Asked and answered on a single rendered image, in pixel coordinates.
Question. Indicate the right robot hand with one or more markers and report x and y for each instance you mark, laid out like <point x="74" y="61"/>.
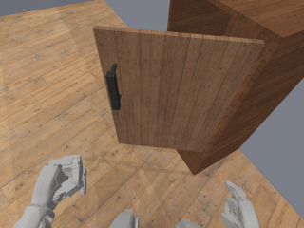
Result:
<point x="245" y="215"/>

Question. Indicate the robot left thigh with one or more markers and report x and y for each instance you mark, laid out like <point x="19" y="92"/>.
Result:
<point x="125" y="220"/>

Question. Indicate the left robot hand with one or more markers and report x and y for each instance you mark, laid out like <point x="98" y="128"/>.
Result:
<point x="46" y="191"/>

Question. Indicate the handle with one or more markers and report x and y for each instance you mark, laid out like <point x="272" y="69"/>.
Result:
<point x="112" y="84"/>

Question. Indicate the cupboard door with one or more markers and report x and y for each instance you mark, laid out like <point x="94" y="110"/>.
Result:
<point x="175" y="87"/>

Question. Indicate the robot left forearm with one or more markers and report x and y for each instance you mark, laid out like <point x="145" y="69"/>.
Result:
<point x="35" y="216"/>

